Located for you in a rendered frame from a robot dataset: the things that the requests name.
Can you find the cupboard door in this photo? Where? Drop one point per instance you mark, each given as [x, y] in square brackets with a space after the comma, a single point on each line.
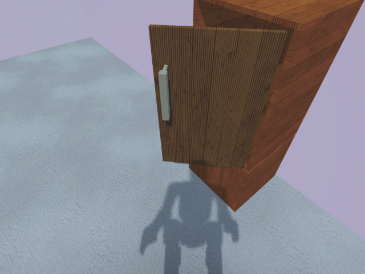
[218, 82]

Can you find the handle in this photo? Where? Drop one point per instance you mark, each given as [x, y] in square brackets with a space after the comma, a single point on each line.
[164, 93]

